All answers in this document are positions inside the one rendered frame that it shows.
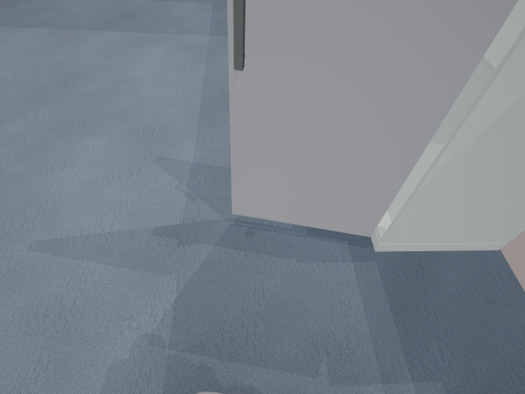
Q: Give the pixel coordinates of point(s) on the fridge door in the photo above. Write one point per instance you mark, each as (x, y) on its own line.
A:
(338, 100)

